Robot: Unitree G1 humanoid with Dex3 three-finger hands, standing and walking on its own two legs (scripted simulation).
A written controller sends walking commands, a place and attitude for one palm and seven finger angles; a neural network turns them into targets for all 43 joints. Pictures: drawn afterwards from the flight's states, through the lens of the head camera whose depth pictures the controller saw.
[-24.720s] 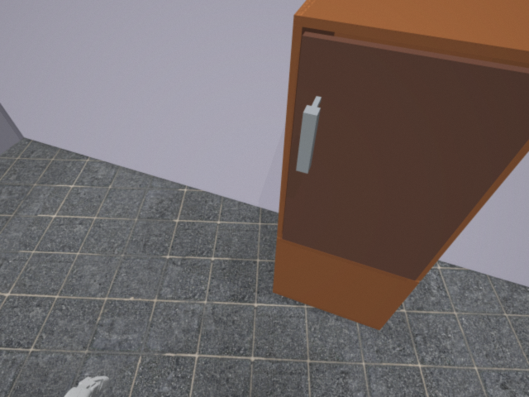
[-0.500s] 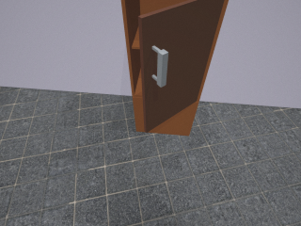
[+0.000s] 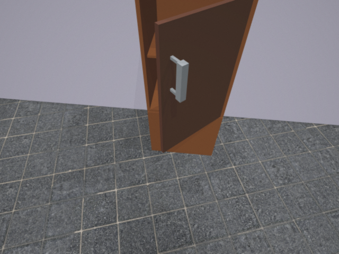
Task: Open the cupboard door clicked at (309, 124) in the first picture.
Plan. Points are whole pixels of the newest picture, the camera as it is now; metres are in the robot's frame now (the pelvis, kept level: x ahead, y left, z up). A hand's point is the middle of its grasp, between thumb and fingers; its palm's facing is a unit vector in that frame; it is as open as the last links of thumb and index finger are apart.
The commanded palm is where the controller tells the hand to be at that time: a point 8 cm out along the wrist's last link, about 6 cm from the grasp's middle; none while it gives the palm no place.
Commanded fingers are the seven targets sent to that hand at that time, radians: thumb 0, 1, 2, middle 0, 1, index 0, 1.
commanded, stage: walk to a spot facing it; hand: left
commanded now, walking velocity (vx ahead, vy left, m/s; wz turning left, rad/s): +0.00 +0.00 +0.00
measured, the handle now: (177, 79) +0.60 +0.01 +0.08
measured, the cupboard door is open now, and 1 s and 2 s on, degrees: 43 43 43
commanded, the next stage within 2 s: none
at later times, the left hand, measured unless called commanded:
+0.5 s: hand out of the picture +0.08 +0.18 -0.18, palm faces -0.15 -0.95 -0.27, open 7.3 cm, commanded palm none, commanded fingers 0.00 0.90 0.90 -0.20 -0.30 -0.20 -0.30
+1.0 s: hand out of the picture +0.13 +0.17 -0.19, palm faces -0.37 -0.90 -0.24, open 7.4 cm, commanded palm none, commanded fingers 0.00 0.90 0.90 -0.20 -0.30 -0.20 -0.30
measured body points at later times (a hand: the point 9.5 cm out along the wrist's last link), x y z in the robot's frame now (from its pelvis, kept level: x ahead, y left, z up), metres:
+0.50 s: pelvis -0.01 -0.01 -0.02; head +0.03 -0.04 +0.42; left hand +0.09 +0.23 -0.16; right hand -0.02 -0.26 -0.19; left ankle +0.01 +0.14 -0.75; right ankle -0.03 -0.10 -0.75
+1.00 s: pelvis +0.00 +0.00 -0.02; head +0.06 -0.02 +0.43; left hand +0.15 +0.22 -0.17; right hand +0.03 -0.29 -0.14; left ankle +0.06 +0.13 -0.75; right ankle -0.03 -0.10 -0.74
